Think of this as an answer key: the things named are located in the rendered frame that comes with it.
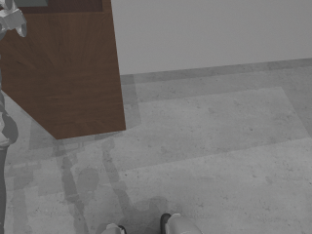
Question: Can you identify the left robot shin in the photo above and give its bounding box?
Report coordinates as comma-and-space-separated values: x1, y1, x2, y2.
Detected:
106, 223, 120, 229

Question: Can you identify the right robot shin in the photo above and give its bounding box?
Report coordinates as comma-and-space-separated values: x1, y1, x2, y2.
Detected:
168, 214, 181, 221

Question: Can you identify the cabinet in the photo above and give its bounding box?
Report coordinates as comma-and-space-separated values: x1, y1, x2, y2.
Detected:
0, 0, 127, 140

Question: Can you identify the left robot hand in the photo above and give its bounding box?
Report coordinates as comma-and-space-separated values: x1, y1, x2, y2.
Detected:
0, 0, 27, 40

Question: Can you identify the robot left upper arm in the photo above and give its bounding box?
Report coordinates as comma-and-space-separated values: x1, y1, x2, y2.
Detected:
0, 104, 19, 234

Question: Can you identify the robot shin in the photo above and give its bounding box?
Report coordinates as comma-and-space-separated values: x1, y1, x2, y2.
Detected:
168, 214, 181, 221
106, 223, 120, 229

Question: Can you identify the drawer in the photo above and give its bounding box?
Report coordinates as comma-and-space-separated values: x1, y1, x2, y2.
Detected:
0, 0, 103, 15

